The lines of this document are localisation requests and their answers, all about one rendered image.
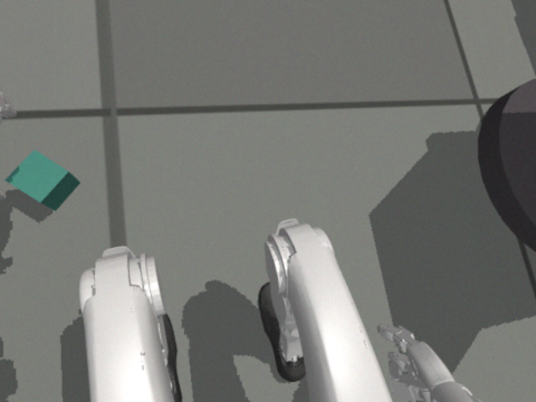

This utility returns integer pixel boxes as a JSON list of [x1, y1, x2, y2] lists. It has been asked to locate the right robot foot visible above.
[[259, 282, 306, 382]]

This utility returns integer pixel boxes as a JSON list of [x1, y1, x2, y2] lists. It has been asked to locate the left robot hand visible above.
[[0, 86, 17, 200]]

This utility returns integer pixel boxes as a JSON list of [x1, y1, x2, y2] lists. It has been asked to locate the cube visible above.
[[5, 150, 80, 211]]

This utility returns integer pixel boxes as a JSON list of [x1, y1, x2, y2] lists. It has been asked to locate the right robot hand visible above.
[[377, 325, 456, 402]]

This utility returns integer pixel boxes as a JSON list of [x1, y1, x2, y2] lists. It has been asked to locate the right robot arm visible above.
[[430, 382, 481, 402]]

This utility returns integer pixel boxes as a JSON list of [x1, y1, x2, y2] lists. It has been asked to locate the left robot foot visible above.
[[162, 313, 182, 402]]

